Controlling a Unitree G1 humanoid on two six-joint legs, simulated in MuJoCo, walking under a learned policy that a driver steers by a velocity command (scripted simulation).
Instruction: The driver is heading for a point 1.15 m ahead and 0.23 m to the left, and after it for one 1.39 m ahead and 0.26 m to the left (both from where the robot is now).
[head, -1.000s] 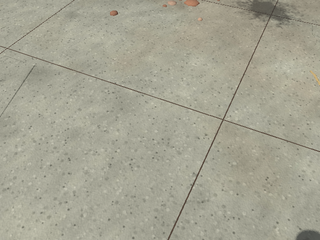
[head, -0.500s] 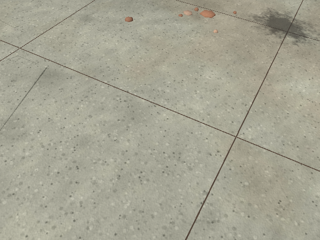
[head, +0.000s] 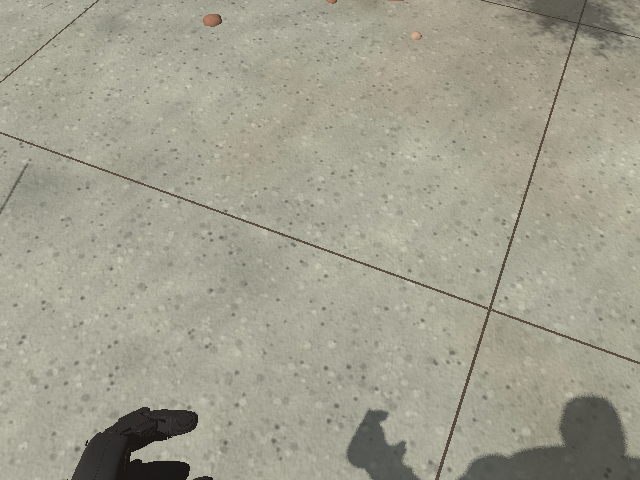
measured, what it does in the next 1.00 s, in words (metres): walks ahead, turning left: right foot, then left foot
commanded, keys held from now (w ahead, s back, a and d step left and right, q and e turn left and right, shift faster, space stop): w+shift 0.44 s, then w+q+shift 0.56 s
